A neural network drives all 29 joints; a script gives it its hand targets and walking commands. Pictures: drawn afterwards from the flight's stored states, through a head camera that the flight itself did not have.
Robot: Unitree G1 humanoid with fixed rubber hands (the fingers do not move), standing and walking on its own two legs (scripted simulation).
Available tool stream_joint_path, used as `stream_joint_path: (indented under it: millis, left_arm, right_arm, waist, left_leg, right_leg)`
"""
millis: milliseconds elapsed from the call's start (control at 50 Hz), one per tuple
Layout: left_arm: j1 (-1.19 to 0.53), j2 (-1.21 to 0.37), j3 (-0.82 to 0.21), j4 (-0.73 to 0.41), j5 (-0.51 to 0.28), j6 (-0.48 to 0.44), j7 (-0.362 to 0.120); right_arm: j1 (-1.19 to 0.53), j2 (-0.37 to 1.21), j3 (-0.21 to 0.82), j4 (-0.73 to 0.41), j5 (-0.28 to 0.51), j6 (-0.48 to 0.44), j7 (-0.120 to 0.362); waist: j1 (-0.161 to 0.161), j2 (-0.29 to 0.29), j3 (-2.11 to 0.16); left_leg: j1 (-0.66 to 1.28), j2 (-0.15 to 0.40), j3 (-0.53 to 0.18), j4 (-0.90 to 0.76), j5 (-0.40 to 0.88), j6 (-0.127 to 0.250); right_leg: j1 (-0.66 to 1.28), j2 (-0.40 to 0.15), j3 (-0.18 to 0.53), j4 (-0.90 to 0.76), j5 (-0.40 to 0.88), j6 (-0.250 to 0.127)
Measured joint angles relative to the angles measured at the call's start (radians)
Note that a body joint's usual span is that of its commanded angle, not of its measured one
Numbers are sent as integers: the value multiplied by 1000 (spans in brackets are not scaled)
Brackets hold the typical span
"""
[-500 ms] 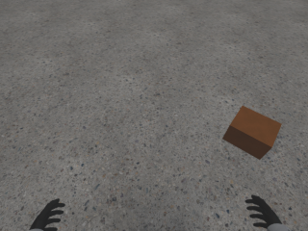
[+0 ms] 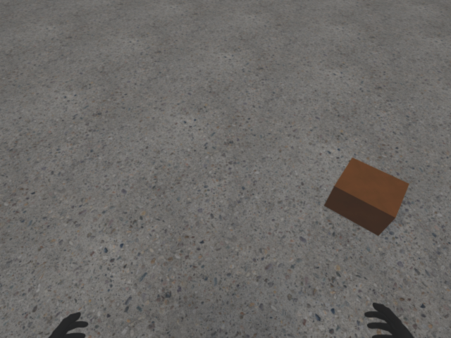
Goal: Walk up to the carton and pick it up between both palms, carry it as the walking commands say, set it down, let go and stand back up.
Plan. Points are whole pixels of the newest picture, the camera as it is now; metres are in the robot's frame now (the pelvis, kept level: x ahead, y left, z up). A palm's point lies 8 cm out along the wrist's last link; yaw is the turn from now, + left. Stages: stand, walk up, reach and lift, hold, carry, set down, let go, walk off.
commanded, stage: stand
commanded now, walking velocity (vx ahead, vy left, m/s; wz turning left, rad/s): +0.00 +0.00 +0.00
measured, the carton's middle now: (364, 195) +0.86 -0.74 -0.69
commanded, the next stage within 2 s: walk up in 0.16 s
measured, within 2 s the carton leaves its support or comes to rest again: neither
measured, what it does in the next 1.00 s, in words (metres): walks ahead, turning right: right foot, then left foot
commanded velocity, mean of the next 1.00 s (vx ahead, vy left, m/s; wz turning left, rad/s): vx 0.00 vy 0.00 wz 0.00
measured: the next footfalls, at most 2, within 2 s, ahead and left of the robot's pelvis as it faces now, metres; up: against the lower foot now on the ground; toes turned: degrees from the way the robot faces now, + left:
right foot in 0.68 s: +0.12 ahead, -0.25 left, +0.00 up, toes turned -20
left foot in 0.98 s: +0.26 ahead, -0.06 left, +0.00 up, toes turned -22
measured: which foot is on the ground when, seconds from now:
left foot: down 0.00-0.68, up 0.70-0.96, down 0.98-1.00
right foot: down 0.00-0.40, up 0.42-0.66, down 0.68-0.96, up 0.98-1.00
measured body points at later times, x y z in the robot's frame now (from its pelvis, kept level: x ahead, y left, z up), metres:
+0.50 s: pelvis +0.01 -0.02 +0.00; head +0.01 -0.02 +0.45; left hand +0.15 +0.31 -0.10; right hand +0.09 -0.38 -0.08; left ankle +0.00 +0.12 -0.74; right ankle +0.02 -0.15 -0.71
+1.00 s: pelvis +0.13 -0.12 -0.03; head +0.13 -0.12 +0.42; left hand +0.34 +0.16 -0.11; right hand +0.09 -0.49 -0.09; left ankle +0.23 -0.05 -0.75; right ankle +0.08 -0.24 -0.73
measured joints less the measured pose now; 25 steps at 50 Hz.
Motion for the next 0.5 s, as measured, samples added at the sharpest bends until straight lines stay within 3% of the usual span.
stream_joint_path:
  millis: [360, 420, 500]
  left_arm:
    - [-3, 2, 1, 53, 0, 4, 3]
    - [46, 24, 36, -23, 18, 28, -45]
    - [81, 60, 76, -97, 31, 54, -95]
  right_arm:
    - [-8, -6, 0, 62, 1, 8, -1]
    - [-2, -15, -45, 0, -12, -15, -2]
    - [44, -64, -96, -72, -23, -44, -17]
  waist:
    - [-6, 0, 0]
    - [16, -20, 2]
    - [4, -22, -1]
  left_leg:
    - [20, 5, 2, -44, 24, -6]
    - [16, 14, 66, -6, -11, 7]
    - [40, 52, 132, 2, -40, -8]
  right_leg:
    - [16, 5, 4, -40, 24, -4]
    - [-71, 5, 39, 126, -80, -21]
    - [-255, -43, 5, 444, -125, 1]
